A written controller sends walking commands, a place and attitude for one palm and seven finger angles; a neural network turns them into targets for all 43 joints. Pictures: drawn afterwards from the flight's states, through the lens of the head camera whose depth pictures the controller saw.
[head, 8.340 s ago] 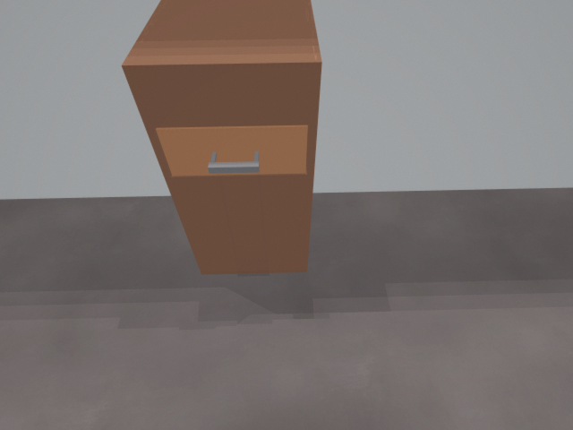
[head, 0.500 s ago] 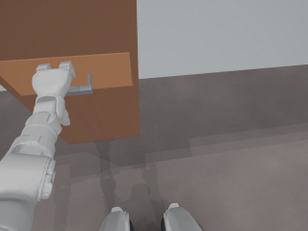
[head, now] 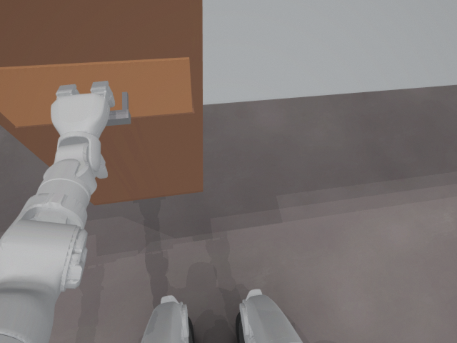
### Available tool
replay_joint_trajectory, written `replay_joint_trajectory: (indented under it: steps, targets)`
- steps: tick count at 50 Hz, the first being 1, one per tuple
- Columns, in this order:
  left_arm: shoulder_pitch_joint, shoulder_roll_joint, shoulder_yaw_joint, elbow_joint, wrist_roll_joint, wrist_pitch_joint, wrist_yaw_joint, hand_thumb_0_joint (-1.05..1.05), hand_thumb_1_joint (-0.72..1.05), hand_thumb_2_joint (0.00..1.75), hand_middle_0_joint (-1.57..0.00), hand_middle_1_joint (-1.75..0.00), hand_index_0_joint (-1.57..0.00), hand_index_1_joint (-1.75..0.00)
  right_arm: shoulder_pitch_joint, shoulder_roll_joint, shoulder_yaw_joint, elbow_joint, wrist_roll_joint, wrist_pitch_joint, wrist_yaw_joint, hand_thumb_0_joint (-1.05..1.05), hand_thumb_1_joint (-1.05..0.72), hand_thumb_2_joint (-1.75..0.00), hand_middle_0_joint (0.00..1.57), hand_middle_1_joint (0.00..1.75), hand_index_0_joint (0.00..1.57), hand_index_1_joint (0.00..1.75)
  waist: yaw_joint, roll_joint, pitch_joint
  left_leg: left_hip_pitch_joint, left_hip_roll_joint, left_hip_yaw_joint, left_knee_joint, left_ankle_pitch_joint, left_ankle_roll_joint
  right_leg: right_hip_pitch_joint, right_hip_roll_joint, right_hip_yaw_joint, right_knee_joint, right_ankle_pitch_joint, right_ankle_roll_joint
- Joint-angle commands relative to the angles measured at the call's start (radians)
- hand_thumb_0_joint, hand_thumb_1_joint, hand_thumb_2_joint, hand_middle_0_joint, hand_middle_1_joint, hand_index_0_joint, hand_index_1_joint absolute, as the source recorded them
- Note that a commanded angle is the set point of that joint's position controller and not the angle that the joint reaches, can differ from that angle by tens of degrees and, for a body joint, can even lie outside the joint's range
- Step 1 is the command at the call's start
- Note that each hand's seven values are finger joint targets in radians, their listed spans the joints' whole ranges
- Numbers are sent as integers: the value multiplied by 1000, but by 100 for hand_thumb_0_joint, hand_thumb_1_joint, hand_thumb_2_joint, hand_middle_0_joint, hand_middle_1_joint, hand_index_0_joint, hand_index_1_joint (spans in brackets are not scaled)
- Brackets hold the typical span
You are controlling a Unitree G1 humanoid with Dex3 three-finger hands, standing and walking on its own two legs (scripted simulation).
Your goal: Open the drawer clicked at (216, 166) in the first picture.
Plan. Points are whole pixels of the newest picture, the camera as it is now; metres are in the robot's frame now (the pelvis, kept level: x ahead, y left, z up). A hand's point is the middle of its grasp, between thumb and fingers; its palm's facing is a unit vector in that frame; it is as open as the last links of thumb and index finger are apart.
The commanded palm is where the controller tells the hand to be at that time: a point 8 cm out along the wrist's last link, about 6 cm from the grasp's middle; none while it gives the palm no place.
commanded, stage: lower the fingers behind the handle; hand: left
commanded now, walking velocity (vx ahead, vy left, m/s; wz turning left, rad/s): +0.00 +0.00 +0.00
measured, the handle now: (95, 109) +0.57 +0.21 -0.03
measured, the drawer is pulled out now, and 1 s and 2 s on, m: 0.00 0.00 0.01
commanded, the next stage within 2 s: close the thumb around the handle in 0.90 s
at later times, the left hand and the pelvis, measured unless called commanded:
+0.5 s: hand (95, 141) +0.51 +0.22 -0.06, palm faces -0.05 -0.01 -1.00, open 13.8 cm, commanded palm +0.50 +0.19 -0.01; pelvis -0.01 +0.00 -0.03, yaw +0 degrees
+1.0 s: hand (97, 139) +0.51 +0.21 -0.06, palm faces -0.05 -0.02 -1.00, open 13.8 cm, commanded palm +0.50 +0.19 -0.01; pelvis -0.01 +0.00 -0.03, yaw +0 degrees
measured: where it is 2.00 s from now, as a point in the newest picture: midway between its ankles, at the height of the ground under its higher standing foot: outside the picture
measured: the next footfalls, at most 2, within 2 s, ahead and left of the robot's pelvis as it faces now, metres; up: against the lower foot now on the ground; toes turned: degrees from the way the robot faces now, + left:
none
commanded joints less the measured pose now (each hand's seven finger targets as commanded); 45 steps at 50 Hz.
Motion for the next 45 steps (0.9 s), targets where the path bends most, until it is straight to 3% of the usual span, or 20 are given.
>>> replay_joint_trajectory:
  steps: [1, 6, 8, 9, 11, 13, 15, 17, 18, 20, 22, 24, 26, 29, 38, 40, 45]
  targets:
    - [-386, 263, 59, -170, 12, -17, 41, 0, -50, 30, -30, -120, -30, -120, 192, -189, -60, -35, 1, -8, -13, 0, -90, -90, 20, 30, 20, 30, -9, 58, -480, 402, -21, -34, -70, 386, 15, 150, 28, -5, -100, 312, -31]
    - [-381, 281, 79, -214, 17, -34, 56, 0, -50, 30, -30, -120, -30, -120, 195, -192, -65, -37, -2, -13, -10, 0, -90, -90, 20, 30, 20, 30, -2, 82, -536, 407, -16, -40, -37, 419, 10, 129, 28, -6, -64, 332, -31]
    - [-411, 241, 53, -232, 16, -35, 62, 0, -50, 30, -30, -120, -30, -120, 197, -188, -71, -31, -4, -16, -7, 0, -90, -90, 20, 30, 20, 30, -17, 105, -557, 440, -10, -54, -26, 446, 6, 91, 28, -10, -52, 331, -31]
    - [-420, 238, 52, -256, 17, -39, 67, 0, -50, 30, -30, -120, -30, -120, 203, -190, -74, -28, -4, -18, -5, 0, -90, -90, 20, 30, 20, 30, -13, 123, -572, 461, -7, -60, -23, 457, 2, 79, 29, -14, -48, 326, -32]
    - [-420, 229, 48, -242, 10, -34, 69, 0, -50, 30, -30, -120, -30, -120, 205, -191, -76, -18, -5, -18, -4, 0, -90, -90, 20, 30, 20, 30, -27, 95, -566, 449, -6, -59, -12, 448, 6, 75, 30, -13, -49, 326, -29]
    - [-430, 257, 62, -237, 7, -31, 69, 0, -50, 30, -30, -120, -30, -120, 203, -194, -72, -13, -5, -18, -4, 0, -90, -90, 20, 30, 20, 30, -22, 97, -558, 429, -9, -61, -12, 421, 6, 72, 30, -13, -44, 307, -32]
    - [-443, 229, 43, -263, 16, -35, 76, 0, -50, 30, -30, -120, -30, -120, 203, -192, -77, -11, -6, -19, -4, 0, -90, -90, 20, 30, 20, 30, -23, 134, -583, 470, -4, -73, -8, 447, 0, 38, 29, -19, -36, 301, -34]
    - [-428, 230, 46, -228, 15, -25, 81, 0, -50, 30, -30, -120, -30, -120, 201, -192, -73, -5, -6, -17, -2, 0, -90, -90, 20, 30, 20, 30, -25, 113, -550, 440, -4, -71, -1, 423, 2, 27, 31, -20, -34, 284, -34]
    - [-448, 220, 37, -216, 16, -20, 81, 0, -50, 30, -30, -120, -30, -120, 199, -192, -74, -1, -7, -18, -3, 0, -90, -90, 20, 30, 20, 30, -38, 105, -540, 433, -4, -74, 1, 414, 2, 14, 30, -21, -31, 276, -33]
    - [-427, 212, 28, -191, 17, -10, 78, 0, -50, 30, -30, -120, -30, -120, 195, -191, -70, -5, -6, -21, 0, 0, -90, -90, 20, 30, 20, 30, -28, 129, -530, 412, -8, -66, 4, 386, 3, 2, 31, -22, -28, 258, -36]
    - [-433, 222, 24, -164, 16, 2, 73, 0, -50, 30, -30, -120, -30, -120, 194, -194, -64, -9, -6, -19, -3, 0, -90, -90, 20, 30, 20, 30, -40, 92, -506, 371, -9, -65, 7, 352, 8, 6, 31, -21, -28, 244, -33]
    - [-439, 214, 15, -160, 15, 5, 64, 0, -50, 30, -30, -120, -30, -120, 191, -193, -61, -15, -4, -23, -2, 0, -90, -90, 20, 30, 20, 30, -36, 120, -520, 364, -12, -63, 16, 346, 8, -6, 30, -21, -15, 238, -35]
    - [-447, 242, 29, -163, 16, 9, 55, 0, -50, 30, -30, -120, -30, -120, 192, -194, -57, -18, -4, -22, -4, 0, -90, -90, 20, 30, 20, 30, -38, 108, -509, 338, -10, -57, 22, 335, 10, 3, 30, -20, -9, 240, -34]
    - [-429, 246, 37, -199, 9, 3, 39, 0, -50, 30, -30, -120, -30, -120, 195, -192, -59, -32, -2, -23, -5, 0, -90, -90, 20, 30, 20, 30, -24, 121, -573, 370, -10, -60, 27, 373, 9, 26, 30, -18, -1, 271, -34]
    - [-403, 254, 51, -207, -1, -8, 35, 0, -50, 30, -30, -120, -30, -120, 196, -192, -58, -30, 4, -26, -10, 0, -90, -90, 20, 30, 20, 30, -22, 77, -546, 349, -7, -61, 22, 344, 13, 32, 29, -15, -9, 255, -30]
    - [-422, 242, 32, -205, 4, -9, 37, 0, -50, 30, -30, -120, -30, -120, 193, -191, -57, -29, 5, -27, -11, 0, -90, -90, 20, 30, 20, 30, -28, 97, -527, 337, -9, -57, 23, 324, 12, 14, 28, -15, -11, 237, -31]
    - [-432, 251, 36, -189, 4, -6, 42, 0, -50, 30, -30, -120, -30, -120, 201, -191, -56, -22, 5, -30, -12, 0, -90, -90, 20, 30, 20, 30, -34, 78, -530, 321, -10, -55, 29, 324, 16, 24, 29, -14, -11, 247, -30]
